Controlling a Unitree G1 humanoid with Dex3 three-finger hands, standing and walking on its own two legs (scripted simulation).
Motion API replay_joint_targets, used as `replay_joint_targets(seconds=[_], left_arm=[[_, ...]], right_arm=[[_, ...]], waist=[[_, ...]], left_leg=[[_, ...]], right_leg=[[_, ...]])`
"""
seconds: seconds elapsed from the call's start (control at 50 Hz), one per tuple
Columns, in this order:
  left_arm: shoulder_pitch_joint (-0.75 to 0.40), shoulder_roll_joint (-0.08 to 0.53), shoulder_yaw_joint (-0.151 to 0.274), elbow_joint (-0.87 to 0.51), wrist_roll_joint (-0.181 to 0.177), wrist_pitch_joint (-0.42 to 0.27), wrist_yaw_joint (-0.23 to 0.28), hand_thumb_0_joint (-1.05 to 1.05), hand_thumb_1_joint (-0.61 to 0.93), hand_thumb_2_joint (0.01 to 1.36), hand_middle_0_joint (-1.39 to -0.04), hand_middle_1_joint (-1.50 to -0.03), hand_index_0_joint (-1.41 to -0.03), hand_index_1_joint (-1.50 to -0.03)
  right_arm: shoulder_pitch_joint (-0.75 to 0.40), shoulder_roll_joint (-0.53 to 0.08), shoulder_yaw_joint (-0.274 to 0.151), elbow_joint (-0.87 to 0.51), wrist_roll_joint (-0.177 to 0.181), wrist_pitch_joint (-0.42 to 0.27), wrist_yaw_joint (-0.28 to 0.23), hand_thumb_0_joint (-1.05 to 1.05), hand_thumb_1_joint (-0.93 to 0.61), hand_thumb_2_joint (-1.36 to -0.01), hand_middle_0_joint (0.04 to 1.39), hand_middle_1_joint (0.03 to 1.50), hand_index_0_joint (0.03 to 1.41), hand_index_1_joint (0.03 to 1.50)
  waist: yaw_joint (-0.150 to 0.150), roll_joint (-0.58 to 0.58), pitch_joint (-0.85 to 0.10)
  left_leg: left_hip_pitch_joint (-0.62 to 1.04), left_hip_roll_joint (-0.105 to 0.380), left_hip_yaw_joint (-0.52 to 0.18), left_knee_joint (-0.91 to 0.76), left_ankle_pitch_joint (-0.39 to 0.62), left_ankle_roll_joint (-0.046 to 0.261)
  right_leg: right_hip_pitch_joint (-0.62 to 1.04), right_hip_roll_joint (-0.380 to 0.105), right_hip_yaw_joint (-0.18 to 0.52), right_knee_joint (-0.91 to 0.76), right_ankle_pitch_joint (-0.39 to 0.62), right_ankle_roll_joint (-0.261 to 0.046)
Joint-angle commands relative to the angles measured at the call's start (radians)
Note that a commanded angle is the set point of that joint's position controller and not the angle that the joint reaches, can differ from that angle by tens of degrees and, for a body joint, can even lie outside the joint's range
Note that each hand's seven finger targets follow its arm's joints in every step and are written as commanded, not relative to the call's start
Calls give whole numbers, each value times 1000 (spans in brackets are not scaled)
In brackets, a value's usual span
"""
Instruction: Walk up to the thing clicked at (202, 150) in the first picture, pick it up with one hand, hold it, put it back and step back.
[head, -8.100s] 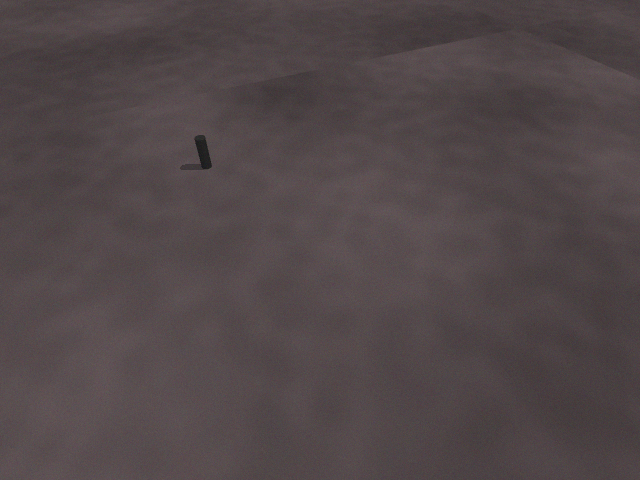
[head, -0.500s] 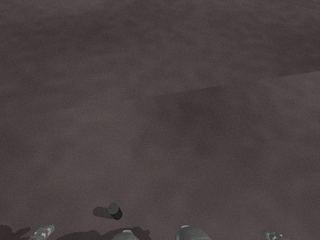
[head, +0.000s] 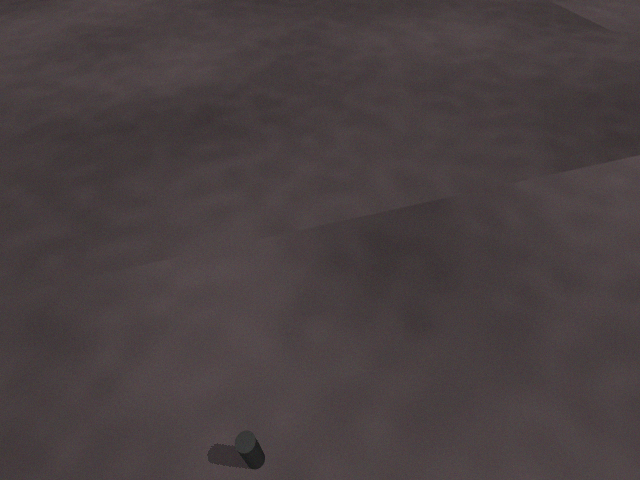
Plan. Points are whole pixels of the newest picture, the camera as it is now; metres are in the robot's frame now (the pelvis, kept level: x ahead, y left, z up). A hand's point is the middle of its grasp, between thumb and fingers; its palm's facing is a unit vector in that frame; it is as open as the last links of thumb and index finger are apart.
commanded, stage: walk up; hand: left
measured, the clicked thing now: (250, 450) +0.35 +0.21 -0.68
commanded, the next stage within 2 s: none
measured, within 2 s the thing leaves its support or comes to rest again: neither
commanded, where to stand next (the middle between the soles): +0.00 +0.01 m, yaw +1 degrees
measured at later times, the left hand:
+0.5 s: hand out of the picture +0.10 +0.27 -0.14, palm faces -0.01 -0.94 -0.35, open 7.3 cm
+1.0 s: hand out of the picture -0.07 +0.22 -0.12, palm faces +0.10 -0.90 -0.43, open 7.4 cm
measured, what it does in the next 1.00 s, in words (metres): walks backwards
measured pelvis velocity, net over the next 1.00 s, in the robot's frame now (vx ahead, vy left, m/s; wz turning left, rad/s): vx -0.10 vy -0.05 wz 0.07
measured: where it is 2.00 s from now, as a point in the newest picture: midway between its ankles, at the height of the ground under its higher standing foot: outside the picture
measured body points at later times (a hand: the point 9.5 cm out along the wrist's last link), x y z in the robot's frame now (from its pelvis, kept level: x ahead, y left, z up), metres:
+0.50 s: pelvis +0.00 +0.01 +0.01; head +0.03 +0.02 +0.46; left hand +0.10 +0.32 -0.12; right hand +0.10 -0.30 -0.11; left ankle +0.05 +0.13 -0.73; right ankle -0.05 -0.11 -0.73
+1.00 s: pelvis -0.10 -0.05 +0.01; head -0.07 -0.08 +0.46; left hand -0.08 +0.27 -0.09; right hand -0.02 -0.36 -0.14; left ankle -0.14 +0.12 -0.67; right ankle -0.08 -0.13 -0.73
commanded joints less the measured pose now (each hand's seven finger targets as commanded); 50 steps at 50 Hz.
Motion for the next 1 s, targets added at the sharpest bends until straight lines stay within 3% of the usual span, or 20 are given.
replay_joint_targets(seconds=[0.0,0.1,0.26,0.38,0.4,0.42,0.48,0.52,0.54,0.6,0.66,0.68,0.7,0.72,0.74,0.78,0.8,0.82,0.9,0.98], left_arm=[[-108,251,55,-79,-3,-21,14,0,900,900,-200,-300,-200,-300],[-96,220,42,-47,-10,-12,9,0,900,900,-200,-300,-200,-300],[-126,218,33,6,-18,-11,6,0,900,900,-200,-300,-200,-300],[-157,219,26,36,-14,-10,4,0,900,900,-200,-300,-200,-300],[-184,261,39,20,-31,13,12,0,900,900,-200,-300,-200,-300],[-172,241,39,4,-39,21,18,0,900,900,-200,-300,-200,-300],[-140,212,41,-19,-42,37,22,0,900,900,-200,-300,-200,-300],[-111,198,48,-38,-32,59,17,0,900,900,-200,-300,-200,-300],[-106,194,49,-48,-31,67,15,0,900,900,-200,-300,-200,-300],[-32,183,63,-46,-31,76,6,0,900,900,-200,-300,-200,-300],[52,174,73,-23,-17,47,15,0,900,900,-200,-300,-200,-300],[32,222,88,-31,-4,36,23,0,900,900,-200,-300,-200,-300],[-12,331,113,-65,17,25,28,0,900,900,-200,-300,-200,-300],[-93,377,119,-106,24,22,27,0,900,900,-200,-300,-200,-300],[-121,421,127,-133,29,15,29,0,900,900,-200,-300,-200,-300],[-184,321,120,-152,21,4,31,0,900,900,-200,-300,-200,-300],[-208,277,114,-155,19,-4,34,0,900,900,-200,-300,-200,-300],[-175,269,115,-144,17,-11,36,0,900,900,-200,-300,-200,-300],[16,260,118,-136,26,-41,28,0,900,900,-200,-300,-200,-300],[145,317,145,-129,15,-51,5,0,900,900,-200,-300,-200,-300]], right_arm=[[-45,-208,-54,-62,8,-42,-14,0,-900,-900,200,300,200,300],[-80,-221,-38,-30,0,-54,-17,0,-900,-900,200,300,200,300],[-84,-211,-26,13,5,-71,-26,0,-900,-900,200,300,200,300],[-103,-211,-30,29,7,-68,-28,0,-900,-900,200,300,200,300],[-118,-257,-44,23,17,-48,-35,0,-900,-900,200,300,200,300],[-84,-251,-45,18,25,-41,-39,0,-900,-900,200,300,200,300],[-55,-287,-74,0,29,-27,-43,0,-900,-900,200,300,200,300],[-84,-291,-86,-37,18,-19,-52,0,-900,-900,200,300,200,300],[-93,-287,-88,-54,8,-14,-56,0,-900,-900,200,300,200,300],[-162,-272,-88,-105,-12,3,-56,0,-900,-900,200,300,200,300],[-239,-238,-77,-129,-1,28,-42,0,-900,-900,200,300,200,300],[-226,-194,-66,-134,9,35,-37,0,-900,-900,200,300,200,300],[-165,-147,-56,-145,14,38,-37,0,-900,-900,200,300,200,300],[-122,-177,-69,-130,2,49,-44,0,-900,-900,200,300,200,300],[-111,-215,-87,-136,-5,54,-47,0,-900,-900,200,300,200,300],[-87,-243,-105,-107,0,48,-35,0,-900,-900,200,300,200,300],[-26,-235,-102,-82,4,44,-25,0,-900,-900,200,300,200,300],[5,-214,-92,-80,7,39,-20,0,-900,-900,200,300,200,300],[-58,-226,-81,-115,-16,18,-1,0,-900,-900,200,300,200,300],[-102,-245,-86,-153,-23,-13,22,0,-900,-900,200,300,200,300]], waist=[[-34,-105,-103],[-6,17,-41],[-4,59,-127],[-16,9,-141],[-32,-1,-12],[-33,2,-57],[-45,66,-209],[-43,151,-261],[-39,119,-263],[0,111,-227],[70,76,-192],[61,-69,-138],[28,-280,-85],[6,-198,-68],[14,-261,-61],[-22,-158,-2],[-48,-94,-28],[-46,-107,-76],[62,-137,-126],[112,-196,-28]], left_leg=[[148,65,-61,-69,34,68],[37,126,-173,-181,-77,85],[118,125,-123,-180,219,68],[164,118,-94,-178,230,68],[100,131,-106,-101,596,72],[127,151,-104,-83,732,92],[244,253,-205,-112,906,195],[225,342,-296,-155,773,268],[167,334,-260,-151,677,269],[53,271,-187,-122,448,230],[15,164,-118,41,256,140],[-81,52,-84,158,106,101],[-261,-107,-60,283,-286,35],[-233,-107,-145,447,-405,21],[-178,-86,-169,573,-406,26],[-193,-96,-192,682,-281,14],[-216,-104,-196,676,-204,5],[-238,-98,-174,622,-172,0],[-346,-36,-128,407,-191,-13],[-383,-10,-82,255,-278,-3]], right_leg=[[-128,-118,127,-201,53,-59],[-81,-71,85,-182,28,-56],[16,-85,79,-210,219,-42],[14,-96,74,-246,262,-31],[-75,-96,77,-128,506,-22],[-66,-82,50,-77,533,-18],[-99,4,0,133,371,-2],[-145,27,37,320,-179,-15],[-136,10,79,376,-227,-21],[-129,1,51,328,-157,-33],[-61,-29,9,-112,134,-8],[-57,-88,142,-217,180,4],[-53,-284,428,-274,283,-49],[-191,-389,457,-274,230,-163],[-305,-462,578,-307,203,-264],[-289,-337,387,-265,228,-213],[-189,-247,251,-237,242,-153],[-88,-219,219,-220,209,-120],[206,-251,295,-279,-150,-160],[238,-327,369,-342,-260,-207]])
